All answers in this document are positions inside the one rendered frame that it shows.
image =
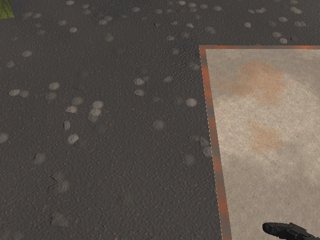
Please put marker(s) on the robot right hand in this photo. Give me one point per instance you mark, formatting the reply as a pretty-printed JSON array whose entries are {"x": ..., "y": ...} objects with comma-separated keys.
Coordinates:
[{"x": 286, "y": 231}]

